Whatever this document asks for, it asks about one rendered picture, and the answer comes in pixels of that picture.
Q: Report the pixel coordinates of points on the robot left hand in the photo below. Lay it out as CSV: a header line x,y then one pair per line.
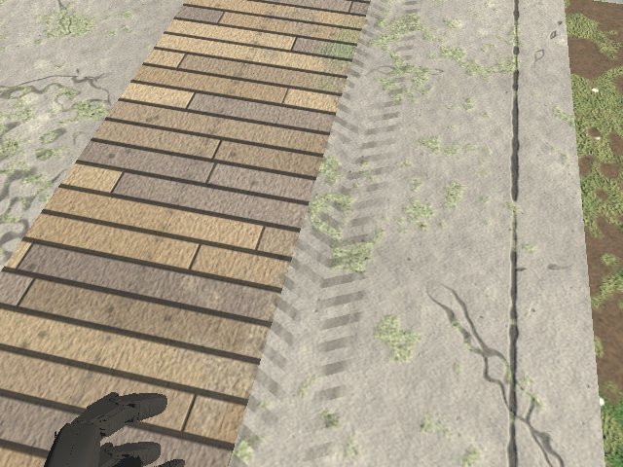
x,y
78,444

